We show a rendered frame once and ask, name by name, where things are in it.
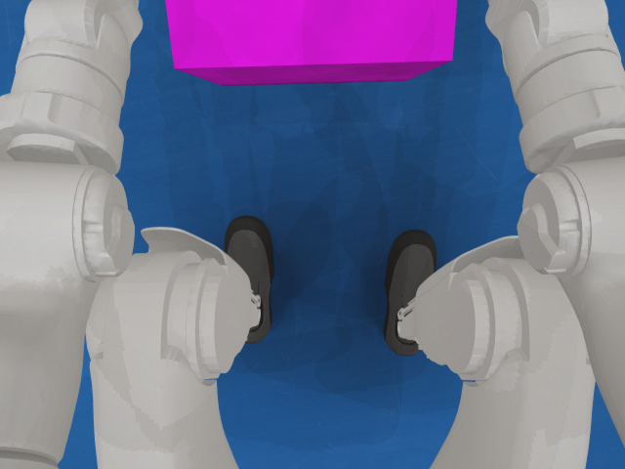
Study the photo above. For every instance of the carton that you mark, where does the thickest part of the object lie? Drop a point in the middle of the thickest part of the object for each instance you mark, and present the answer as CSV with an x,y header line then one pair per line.
x,y
270,42

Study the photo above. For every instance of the right robot foot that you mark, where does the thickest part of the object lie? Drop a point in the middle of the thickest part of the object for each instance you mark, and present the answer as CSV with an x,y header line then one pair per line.
x,y
412,259

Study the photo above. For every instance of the robot left thigh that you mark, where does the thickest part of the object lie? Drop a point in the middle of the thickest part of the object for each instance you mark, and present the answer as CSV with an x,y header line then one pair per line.
x,y
172,320

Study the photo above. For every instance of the robot left upper arm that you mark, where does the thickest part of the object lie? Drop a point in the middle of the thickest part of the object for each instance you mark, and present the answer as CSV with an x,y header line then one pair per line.
x,y
64,228

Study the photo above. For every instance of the right robot forearm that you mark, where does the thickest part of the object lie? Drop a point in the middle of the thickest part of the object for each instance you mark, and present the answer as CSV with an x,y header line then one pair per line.
x,y
566,76

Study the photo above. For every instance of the robot right upper arm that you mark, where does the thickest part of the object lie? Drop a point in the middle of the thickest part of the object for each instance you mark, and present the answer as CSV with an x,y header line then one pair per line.
x,y
572,225

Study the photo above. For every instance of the left robot forearm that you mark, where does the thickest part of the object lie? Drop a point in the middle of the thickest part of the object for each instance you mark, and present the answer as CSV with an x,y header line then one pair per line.
x,y
70,83

